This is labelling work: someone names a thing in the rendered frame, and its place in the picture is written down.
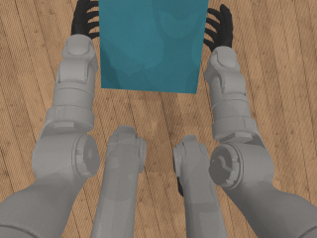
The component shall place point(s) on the carton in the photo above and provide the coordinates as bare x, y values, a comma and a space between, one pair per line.
151, 45

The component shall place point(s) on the left robot shin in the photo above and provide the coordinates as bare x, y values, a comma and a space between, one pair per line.
113, 139

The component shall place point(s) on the left robot forearm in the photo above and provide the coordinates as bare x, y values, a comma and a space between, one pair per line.
74, 90

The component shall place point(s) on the right robot hand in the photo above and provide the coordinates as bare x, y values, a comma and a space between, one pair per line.
224, 36

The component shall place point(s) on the left robot hand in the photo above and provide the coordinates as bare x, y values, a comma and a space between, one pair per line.
80, 25

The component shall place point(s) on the right robot forearm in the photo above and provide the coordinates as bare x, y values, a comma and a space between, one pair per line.
229, 100

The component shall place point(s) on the robot right upper arm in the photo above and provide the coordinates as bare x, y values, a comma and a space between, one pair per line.
245, 172

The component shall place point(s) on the robot right thigh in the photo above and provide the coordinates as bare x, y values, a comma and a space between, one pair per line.
203, 214

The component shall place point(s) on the robot left upper arm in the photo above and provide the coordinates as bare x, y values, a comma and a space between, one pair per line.
62, 163

